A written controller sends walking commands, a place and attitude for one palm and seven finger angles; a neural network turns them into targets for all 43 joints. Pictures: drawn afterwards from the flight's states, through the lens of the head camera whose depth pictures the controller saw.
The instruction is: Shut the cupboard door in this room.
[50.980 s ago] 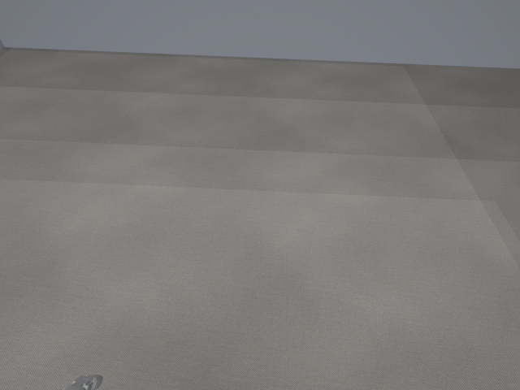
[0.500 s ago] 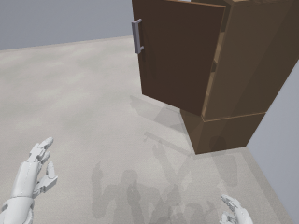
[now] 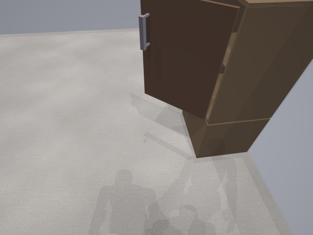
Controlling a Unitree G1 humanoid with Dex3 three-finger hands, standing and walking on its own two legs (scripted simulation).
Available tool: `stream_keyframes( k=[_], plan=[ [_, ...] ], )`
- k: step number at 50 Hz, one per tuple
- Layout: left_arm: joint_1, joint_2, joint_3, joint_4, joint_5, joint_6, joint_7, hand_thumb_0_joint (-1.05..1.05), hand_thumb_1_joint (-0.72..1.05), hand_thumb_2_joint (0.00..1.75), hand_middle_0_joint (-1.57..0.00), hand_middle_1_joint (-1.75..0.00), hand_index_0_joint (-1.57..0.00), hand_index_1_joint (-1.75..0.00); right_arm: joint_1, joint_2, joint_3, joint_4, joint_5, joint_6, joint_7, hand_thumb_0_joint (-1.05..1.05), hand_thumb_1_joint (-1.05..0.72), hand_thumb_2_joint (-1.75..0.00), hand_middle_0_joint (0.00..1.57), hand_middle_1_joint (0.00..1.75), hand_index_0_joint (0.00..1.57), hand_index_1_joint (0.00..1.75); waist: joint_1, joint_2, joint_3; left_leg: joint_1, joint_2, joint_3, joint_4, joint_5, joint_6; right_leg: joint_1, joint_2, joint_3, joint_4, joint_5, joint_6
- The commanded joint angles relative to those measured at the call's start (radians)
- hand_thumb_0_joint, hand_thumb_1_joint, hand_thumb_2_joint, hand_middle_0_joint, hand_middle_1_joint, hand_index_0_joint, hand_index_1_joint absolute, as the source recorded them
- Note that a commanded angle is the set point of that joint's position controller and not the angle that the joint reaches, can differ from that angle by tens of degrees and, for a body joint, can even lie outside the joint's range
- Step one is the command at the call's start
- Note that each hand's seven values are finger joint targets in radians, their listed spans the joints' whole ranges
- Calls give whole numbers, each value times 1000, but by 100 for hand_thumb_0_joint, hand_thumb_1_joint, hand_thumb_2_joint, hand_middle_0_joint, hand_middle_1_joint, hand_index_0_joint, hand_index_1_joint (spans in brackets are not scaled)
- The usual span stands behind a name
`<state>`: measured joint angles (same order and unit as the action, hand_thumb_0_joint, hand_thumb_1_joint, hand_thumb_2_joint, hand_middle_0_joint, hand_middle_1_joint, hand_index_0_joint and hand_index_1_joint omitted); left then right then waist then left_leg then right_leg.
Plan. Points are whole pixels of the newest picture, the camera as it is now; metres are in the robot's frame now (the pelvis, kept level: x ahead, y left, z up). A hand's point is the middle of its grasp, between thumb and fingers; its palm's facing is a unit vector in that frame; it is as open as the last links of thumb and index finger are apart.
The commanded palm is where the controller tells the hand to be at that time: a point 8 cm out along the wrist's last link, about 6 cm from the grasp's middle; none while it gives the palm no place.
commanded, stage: let the arm hang, fingers relaxed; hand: left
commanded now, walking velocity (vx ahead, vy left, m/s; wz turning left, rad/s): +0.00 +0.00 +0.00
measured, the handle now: (145, 32) +0.95 +0.10 +0.07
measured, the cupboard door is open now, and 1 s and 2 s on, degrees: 50 50 50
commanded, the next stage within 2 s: look to check the result in 0.50 s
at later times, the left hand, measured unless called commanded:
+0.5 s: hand out of the picture +0.02 +0.18 -0.17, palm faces -0.01 -0.98 -0.19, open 7.4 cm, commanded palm none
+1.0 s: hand out of the picture +0.05 +0.24 -0.16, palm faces -0.03 -0.95 -0.30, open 7.4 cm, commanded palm none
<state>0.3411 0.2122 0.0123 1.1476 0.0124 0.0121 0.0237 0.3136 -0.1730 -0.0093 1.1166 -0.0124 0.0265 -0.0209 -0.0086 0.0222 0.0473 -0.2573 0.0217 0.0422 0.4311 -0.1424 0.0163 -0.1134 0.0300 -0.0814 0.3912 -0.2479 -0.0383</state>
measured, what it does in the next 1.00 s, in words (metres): stands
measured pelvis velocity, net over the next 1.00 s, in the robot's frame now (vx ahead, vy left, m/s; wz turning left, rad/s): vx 0.02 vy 0.01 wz -0.02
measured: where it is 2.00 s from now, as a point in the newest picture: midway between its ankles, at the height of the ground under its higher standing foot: outside the picture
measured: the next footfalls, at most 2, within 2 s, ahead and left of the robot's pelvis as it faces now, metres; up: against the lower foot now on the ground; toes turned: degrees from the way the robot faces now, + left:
right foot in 1.90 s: +0.12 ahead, -0.11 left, +0.00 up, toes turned +23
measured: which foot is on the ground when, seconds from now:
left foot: down 0.00-1.00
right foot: down 0.00-1.00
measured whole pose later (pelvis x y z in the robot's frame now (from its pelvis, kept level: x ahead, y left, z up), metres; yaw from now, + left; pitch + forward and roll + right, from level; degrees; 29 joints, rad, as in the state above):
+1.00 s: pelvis +0.02 +0.01 +0.00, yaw -1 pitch -2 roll +0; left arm 0.20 0.27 0.01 1.15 0.02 -0.01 0.02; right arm 0.17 -0.27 -0.02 1.14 -0.01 0.00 -0.01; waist -0.01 0.01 0.04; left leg -0.18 -0.01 0.07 0.34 -0.13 0.03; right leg -0.06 0.00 -0.05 0.33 -0.24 -0.01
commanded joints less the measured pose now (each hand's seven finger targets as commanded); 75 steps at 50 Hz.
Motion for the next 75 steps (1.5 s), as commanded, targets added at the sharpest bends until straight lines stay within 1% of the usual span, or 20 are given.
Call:
stream_keyframes(
  k=[1,6,11,23,31,40,41,47,59,60,62,63,65,67,69,70,71,72,74,75],
  plan=[
    [5,101,17,-37,-2,-25,5,0,90,90,-20,-30,-20,-30,10,-133,-21,-34,-2,-20,-13,0,-90,-90,20,30,20,30,-3,-26,31,65,91,-99,-98,-62,15,-120,-134,132,-131,-64,-27],
    [15,86,15,-24,0,-25,9,0,90,90,-20,-30,-20,-30,7,-117,-17,-16,-3,-22,-13,0,-90,-90,20,30,20,30,0,-44,48,65,90,-93,-112,-56,16,-124,-133,130,-125,-47,-20],
    [8,83,14,-27,1,-24,11,0,90,90,-20,-30,-20,-30,2,-110,-16,-9,-3,-23,-11,0,-90,-90,20,30,20,30,0,-23,71,61,90,-95,-128,-54,14,-128,-130,127,-116,-30,-13],
    [-21,90,21,-36,0,-29,8,0,90,90,-20,-30,-20,-30,-25,-129,-18,-13,-5,-33,-13,0,-90,-90,20,30,20,30,-1,5,39,76,92,-101,-142,-31,13,-89,-134,130,-115,12,-10],
    [-42,130,27,-37,1,-34,4,0,90,90,-20,-30,-20,-30,-53,-176,-25,-20,-1,-38,-13,0,-90,-90,20,30,20,30,2,-9,17,108,98,-103,-137,17,18,-72,-138,127,-120,39,-12],
    [-88,180,28,-37,2,-33,-1,0,90,90,-20,-30,-20,-30,-104,-228,-31,-23,-1,-37,-9,0,-90,-90,20,30,20,30,-1,-7,22,117,105,-117,-165,-28,18,-74,-141,132,-130,16,-10],
    [-87,193,31,-40,3,-35,-1,0,90,90,-20,-30,-20,-30,-105,-240,-33,-27,1,-38,-8,0,-90,-90,20,30,20,30,1,-18,-7,131,107,-118,-158,2,20,-58,-141,132,-128,33,-10],
    [-123,225,30,-48,2,-42,-3,0,90,90,-20,-30,-20,-30,-150,-266,-33,-30,0,-43,-5,0,-90,-90,20,30,20,30,0,-39,-21,156,111,-111,-142,85,20,-43,-158,136,-142,106,-9],
    [-188,271,35,-65,1,-46,-4,0,90,90,-20,-30,-20,-30,-208,-311,-31,-45,0,-46,0,0,-90,-90,20,30,20,30,0,-14,-52,165,113,-121,-136,168,13,14,-173,126,-144,195,-2],
    [-183,258,34,-68,0,-41,-2,0,90,90,-20,-30,-20,-30,-204,-293,-27,-48,-1,-42,2,0,-90,-90,20,30,20,30,0,-15,-60,155,110,-121,-119,199,10,26,-179,111,-122,222,3],
    [-145,191,26,-67,-1,-23,7,0,90,90,-20,-30,-20,-30,-170,-214,-13,-49,-2,-27,3,0,-90,-90,20,30,20,30,3,-18,-60,112,102,-117,-76,243,-1,35,-191,79,-66,251,14],
    [-128,185,26,-72,-2,-14,11,0,90,90,-20,-30,-20,-30,-162,-200,-13,-53,-3,-20,4,0,-90,-90,20,30,20,30,8,-17,-53,84,94,-118,-53,249,-4,37,-198,72,-43,256,13],
    [-114,204,39,-91,0,-4,13,0,90,90,-20,-30,-20,-30,-165,-202,-20,-74,-4,-8,6,0,-90,-90,20,30,20,30,17,-35,-38,7,73,-111,13,221,-10,52,-230,75,-19,276,-9],
    [-98,227,57,-116,3,0,17,0,90,90,-20,-30,-20,-30,-162,-189,-29,-102,-5,0,8,0,-90,-90,20,30,20,30,26,-109,-48,-78,30,-68,146,147,-25,91,-307,102,-9,362,-66],
    [-90,232,68,-148,9,0,20,0,90,90,-20,-30,-20,-30,-180,-176,-44,-142,-9,15,9,0,-90,-90,20,30,20,30,36,-190,-5,-188,3,-28,398,-276,-37,82,-416,135,-22,528,-156],
    [-102,230,71,-164,16,-1,23,0,90,90,-20,-30,-20,-30,-180,-172,-51,-157,-7,19,11,0,-90,-90,20,30,20,30,32,-180,18,-226,20,-30,485,-365,-38,77,-452,129,-17,574,-182],
    [-119,227,76,-182,19,-1,25,0,90,90,-20,-30,-20,-30,-179,-166,-53,-175,-4,20,14,0,-90,-90,20,30,20,30,24,-169,34,-233,34,-36,489,-392,-39,68,-452,103,8,618,-178],
    [-143,236,80,-198,20,-3,23,0,90,90,-20,-30,-20,-30,-174,-151,-53,-185,0,21,20,0,-90,-90,20,30,20,30,7,-151,52,-215,52,-32,428,-381,-42,59,-438,50,41,637,-156],
    [-149,241,85,-222,12,-2,17,0,90,90,-20,-30,-20,-30,-124,-140,-52,-190,-5,21,29,0,-90,-90,20,30,20,30,-18,-138,29,-107,29,35,251,-201,-42,19,-382,-31,144,616,-85],
    [-141,232,85,-229,7,-1,13,0,90,90,-20,-30,-20,-30,-63,-148,-54,-181,-12,19,31,0,-90,-90,20,30,20,30,-44,-90,-1,8,14,43,160,-50,-28,-48,-348,-75,243,530,-36]
  ],
)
